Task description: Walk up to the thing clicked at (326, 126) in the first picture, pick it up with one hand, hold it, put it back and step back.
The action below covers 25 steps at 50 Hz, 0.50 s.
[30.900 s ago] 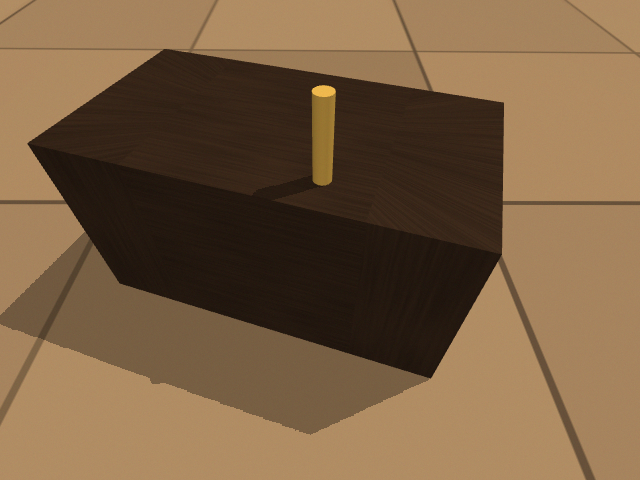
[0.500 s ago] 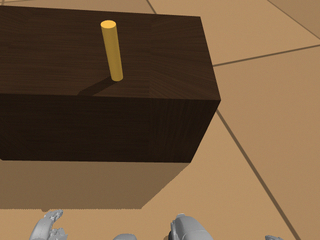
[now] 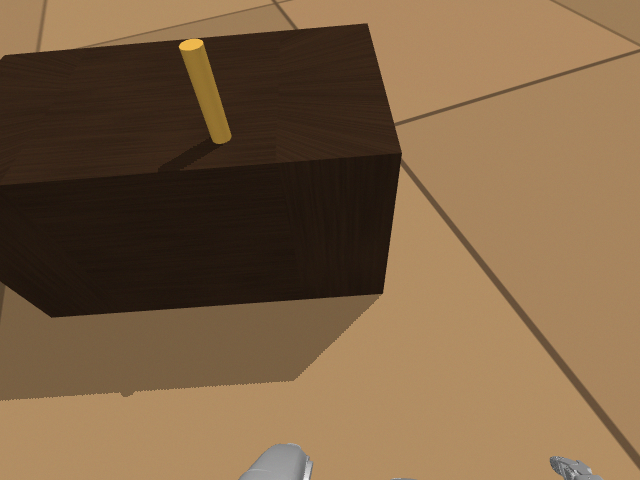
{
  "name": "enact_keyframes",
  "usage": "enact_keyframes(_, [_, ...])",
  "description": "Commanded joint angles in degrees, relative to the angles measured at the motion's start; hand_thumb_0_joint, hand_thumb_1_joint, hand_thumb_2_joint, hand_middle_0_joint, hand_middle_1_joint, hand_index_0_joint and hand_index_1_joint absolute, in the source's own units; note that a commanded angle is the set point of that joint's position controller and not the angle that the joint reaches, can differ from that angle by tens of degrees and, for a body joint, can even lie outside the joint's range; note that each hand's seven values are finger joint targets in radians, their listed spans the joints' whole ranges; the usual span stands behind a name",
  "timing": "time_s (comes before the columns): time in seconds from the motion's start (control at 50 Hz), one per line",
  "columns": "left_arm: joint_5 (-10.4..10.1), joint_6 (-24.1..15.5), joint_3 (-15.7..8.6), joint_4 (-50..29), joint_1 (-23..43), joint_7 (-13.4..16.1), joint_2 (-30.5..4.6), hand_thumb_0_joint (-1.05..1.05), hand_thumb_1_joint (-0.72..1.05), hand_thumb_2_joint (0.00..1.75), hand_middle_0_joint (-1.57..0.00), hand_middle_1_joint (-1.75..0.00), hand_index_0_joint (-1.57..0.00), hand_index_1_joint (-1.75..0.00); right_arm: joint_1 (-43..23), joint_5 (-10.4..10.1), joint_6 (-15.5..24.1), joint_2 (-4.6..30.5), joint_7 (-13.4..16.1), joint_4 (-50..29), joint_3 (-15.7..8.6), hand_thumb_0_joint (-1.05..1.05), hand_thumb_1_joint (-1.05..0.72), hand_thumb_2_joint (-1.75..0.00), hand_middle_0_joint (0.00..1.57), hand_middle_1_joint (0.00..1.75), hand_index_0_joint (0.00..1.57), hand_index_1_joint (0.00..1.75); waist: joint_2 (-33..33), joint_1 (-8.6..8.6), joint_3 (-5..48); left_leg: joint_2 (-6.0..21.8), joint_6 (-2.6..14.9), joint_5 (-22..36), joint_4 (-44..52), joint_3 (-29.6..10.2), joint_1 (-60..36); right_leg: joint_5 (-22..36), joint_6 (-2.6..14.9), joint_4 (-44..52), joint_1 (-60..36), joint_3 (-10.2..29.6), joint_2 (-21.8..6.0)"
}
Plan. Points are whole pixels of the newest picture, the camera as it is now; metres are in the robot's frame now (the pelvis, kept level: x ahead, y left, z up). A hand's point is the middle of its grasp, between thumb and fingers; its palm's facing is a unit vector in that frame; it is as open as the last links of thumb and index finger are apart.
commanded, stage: step back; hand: left
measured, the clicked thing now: (208, 96) +0.86 +0.30 +0.00
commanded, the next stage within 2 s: stand in 1.68 s
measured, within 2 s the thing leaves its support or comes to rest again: neither
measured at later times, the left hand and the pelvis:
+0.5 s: hand out of the picture -0.10 +0.26 -0.16, palm faces +0.04 -0.92 -0.39, open 7.4 cm; pelvis -0.18 -0.02 -0.01, yaw +2 degrees
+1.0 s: hand out of the picture -0.22 +0.27 -0.15, palm faces +0.09 -0.91 -0.40, open 7.4 cm; pelvis -0.25 -0.02 +0.00, yaw +6 degrees
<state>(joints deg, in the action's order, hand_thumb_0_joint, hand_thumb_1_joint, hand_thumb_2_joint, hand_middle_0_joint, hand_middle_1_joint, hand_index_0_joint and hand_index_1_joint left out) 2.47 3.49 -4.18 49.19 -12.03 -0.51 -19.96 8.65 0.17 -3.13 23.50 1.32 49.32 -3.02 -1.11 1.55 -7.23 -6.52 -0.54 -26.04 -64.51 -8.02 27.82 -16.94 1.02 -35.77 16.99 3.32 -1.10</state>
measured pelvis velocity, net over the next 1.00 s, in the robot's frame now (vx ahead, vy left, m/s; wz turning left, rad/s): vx -0.25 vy -0.02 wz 0.10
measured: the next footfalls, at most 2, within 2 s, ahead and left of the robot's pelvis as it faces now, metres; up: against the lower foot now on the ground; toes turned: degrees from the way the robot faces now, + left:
left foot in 0.20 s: -0.08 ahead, +0.12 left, +0.00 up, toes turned +4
right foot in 0.54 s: -0.19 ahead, -0.15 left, +0.00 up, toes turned +4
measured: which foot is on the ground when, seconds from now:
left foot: up 0.00-0.18, down 0.20-0.58, up 0.60-0.84, down 0.86-1.00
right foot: down 0.00-0.22, up 0.24-0.52, down 0.54-0.90, up 0.92-1.00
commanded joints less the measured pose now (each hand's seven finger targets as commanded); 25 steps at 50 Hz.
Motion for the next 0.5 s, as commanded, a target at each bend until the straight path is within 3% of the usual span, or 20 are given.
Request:
enact_keyframes(0.0, [0.2,-2.3,-4.1,-7.2,2.5,2.2,-14.4,0.00,0.90,0.90,-0.20,-0.30,-0.20,-0.30,0.9,0.1,2.1,8.5,1.1,-3.7,-1.8,0.00,-0.90,-0.90,0.20,0.30,0.20,0.30,10.9,1.07,7.2,0.1,-1.07,-2.2,3.0,1.2,3.1,23.0,9.29,8.8,-10.0,8.2,-10.0])
enact_keyframes(0.04, [0.1,-2.0,-4.3,-7.6,1.6,2.6,-14.2,0.00,0.90,0.90,-0.20,-0.30,-0.20,-0.30,0.6,0.6,2.4,7.9,1.2,-4.2,-1.8,0.00,-0.90,-0.90,0.20,0.30,0.20,0.30,12.1,2.13,9.3,2.3,-1.58,-5.4,9.1,2.1,4.0,27.7,11.52,7.3,-16.6,9.6,-13.0])
enact_keyframes(0.08, [0.1,-1.7,-4.2,-8.4,2.1,3.0,-15.1,0.00,0.90,0.90,-0.20,-0.30,-0.20,-0.30,1.7,1.1,2.5,8.1,1.1,-4.4,-2.0,0.00,-0.90,-0.90,0.20,0.30,0.20,0.30,13.7,1.65,10.9,5.2,-0.69,-5.7,18.1,3.2,-0.7,30.4,11.75,6.0,-16.3,11.3,-15.5])
enact_keyframes(0.12, [-0.6,-1.1,-3.9,-8.9,3.6,2.9,-15.0,0.00,0.90,0.90,-0.20,-0.30,-0.20,-0.30,4.8,1.3,2.5,8.5,0.7,-2.6,-2.5,0.00,-0.90,-0.90,0.20,0.30,0.20,0.30,12.9,0.66,13.1,5.1,0.05,-0.2,28.6,6.0,-6.5,29.9,9.88,2.7,-15.4,9.6,-13.9])
enact_keyframes(0.16, [-1.1,-0.4,-3.2,-9.5,6.3,2.4,-15.6,0.00,0.90,0.90,-0.20,-0.30,-0.20,-0.30,9.7,1.4,2.3,8.7,0.5,-0.5,-3.2,0.00,-0.90,-0.90,0.20,0.30,0.20,0.30,9.4,-2.07,14.0,4.1,1.48,12.5,40.8,8.9,-15.4,23.2,6.96,-0.6,-9.1,7.0,-12.0])
enact_keyframes(0.18, [-1.2,-0.1,-2.4,-9.8,5.7,2.1,-14.0,0.00,0.90,0.90,-0.20,-0.30,-0.20,-0.30,9.4,1.9,2.1,10.8,0.5,-0.3,-4.0,0.00,-0.90,-0.90,0.20,0.30,0.20,0.30,5.2,-1.94,13.1,8.2,3.42,15.3,42.0,2.2,-19.2,14.6,4.14,-2.9,-1.1,6.1,-9.1])
enact_keyframes(0.2, [-1.7,-0.3,-2.0,-10.3,5.4,2.0,-12.1,0.00,0.90,0.90,-0.20,-0.30,-0.20,-0.30,7.6,2.6,2.0,15.8,0.3,-1.3,-4.9,0.00,-0.90,-0.90,0.20,0.30,0.20,0.30,-7.8,-1.63,12.6,20.5,8.64,23.9,43.5,-14.1,-22.3,-1.6,0.85,-12.8,9.8,0.2,-1.1])
enact_keyframes(0.22, [-1.8,-0.3,-2.9,-10.8,9.6,2.8,-13.6,0.00,0.90,0.90,-0.20,-0.30,-0.20,-0.30,3.1,2.6,1.7,20.4,-0.3,-3.2,-5.3,0.00,-0.90,-0.90,0.20,0.30,0.20,0.30,-13.6,-3.51,10.0,28.6,16.83,24.8,46.6,-21.0,-11.4,-19.7,-0.61,-24.0,9.1,-0.9,4.1])
enact_keyframes(0.24, [-1.0,-0.3,-3.5,-10.2,10.9,3.0,-14.9,0.00,0.90,0.90,-0.20,-0.30,-0.20,-0.30,-0.2,2.9,2.3,20.6,0.0,-4.3,-5.5,0.00,-0.90,-0.90,0.20,0.30,0.20,0.30,-13.4,-3.75,7.1,31.8,20.05,24.6,48.1,-25.0,-4.0,-21.1,-0.83,-33.3,6.1,4.6,3.1])
enact_keyframes(0.26, [-1.2,-0.2,-3.7,-8.5,8.8,2.6,-15.3,0.00,0.90,0.90,-0.20,-0.30,-0.20,-0.30,-2.7,2.8,2.5,17.6,0.3,-4.6,-4.7,0.00,-0.90,-0.90,0.20,0.30,0.20,0.30,-9.3,-1.69,6.4,29.2,18.75,27.3,46.0,-17.5,-3.4,-18.3,-0.65,-36.5,4.6,6.3,3.8])
enact_keyframes(0.28, [-1.8,-0.2,-3.6,-7.3,7.5,2.3,-14.2,0.00,0.90,0.90,-0.20,-0.30,-0.20,-0.30,-3.4,3.3,2.5,14.4,0.4,-5.0,-3.6,0.00,-0.90,-0.90,0.20,0.30,0.20,0.30,-5.9,-0.94,6.8,23.7,16.20,33.6,43.2,-10.3,-7.4,-15.6,-0.46,-37.9,6.5,6.7,5.8])
enact_keyframes(0.3, [-2.1,-0.2,-3.3,-6.2,4.9,2.2,-13.6,0.00,0.90,0.90,-0.20,-0.30,-0.20,-0.30,-5.1,3.2,2.5,12.6,0.5,-5.3,-3.0,0.00,-0.90,-0.90,0.20,0.30,0.20,0.30,-4.6,1.09,6.1,20.3,13.74,35.6,41.4,-5.4,-8.7,-13.5,-0.36,-39.0,8.6,6.8,6.6])
enact_keyframes(0.32, [-2.1,-0.2,-3.4,-5.5,3.4,2.0,-13.6,0.00,0.90,0.90,-0.20,-0.30,-0.20,-0.30,-5.1,2.7,2.4,11.9,0.5,-5.4,-2.8,0.00,-0.90,-0.90,0.20,0.30,0.20,0.30,-4.4,1.54,5.9,19.1,12.49,34.7,40.6,-3.3,-9.8,-12.1,-0.42,-38.9,9.4,5.6,7.0])
enact_keyframes(0.38, [-1.6,-1.1,-2.6,-5.9,4.3,2.0,-11.7,0.00,0.90,0.90,-0.20,-0.30,-0.20,-0.30,-0.7,2.3,1.8,11.0,0.0,-4.2,-2.9,0.00,-0.90,-0.90,0.20,0.30,0.20,0.30,-8.2,-1.38,6.3,18.0,12.88,36.0,38.1,-3.5,-20.5,-13.4,-2.54,-25.4,11.5,3.0,5.1])
enact_keyframes(0.42, [-1.5,-2.2,-1.9,-5.3,3.4,1.8,-11.5,0.00,0.90,0.90,-0.20,-0.30,-0.20,-0.30,0.6,2.2,1.7,11.6,-0.1,-4.2,-3.3,0.00,-0.90,-0.90,0.20,0.30,0.20,0.30,-9.8,-2.64,9.5,19.2,13.63,29.1,37.8,-3.3,-24.4,-13.6,-2.69,-13.3,8.3,0.7,2.8])
enact_keyframes(0.44, [-1.5,-2.8,-1.8,-4.7,2.4,1.8,-11.5,0.00,0.90,0.90,-0.20,-0.30,-0.20,-0.30,0.2,2.0,1.6,12.0,-0.2,-4.0,-3.4,0.00,-0.90,-0.90,0.20,0.30,0.20,0.30,-11.6,-2.36,11.2,20.0,13.10,25.6,36.9,-3.7,-25.7,-12.5,-2.14,-5.0,6.0,0.2,1.0])
enact_keyframes(0.46, [-1.6,-3.4,-1.7,-3.3,1.2,1.8,-11.8,0.00,0.90,0.90,-0.20,-0.30,-0.20,-0.30,-0.4,2.1,1.2,12.8,-0.4,-3.9,-3.6,0.00,-0.90,-0.90,0.20,0.30,0.20,0.30,-11.8,-2.45,12.3,19.7,12.62,21.9,36.1,-3.8,-24.0,-11.5,-1.75,1.0,2.3,-1.4,1.4])
enact_keyframes(0.48, [-1.5,-3.9,-1.8,-1.7,-1.2,1.9,-11.3,0.00,0.90,0.90,-0.20,-0.30,-0.20,-0.30,-1.4,2.0,0.7,13.1,-0.5,-3.7,-3.5,0.00,-0.90,-0.90,0.20,0.30,0.20,0.30,-11.0,-1.25,12.7,19.0,11.61,19.7,33.9,-2.8,-21.8,-6.5,-1.19,9.8,-2.2,-2.2,1.6])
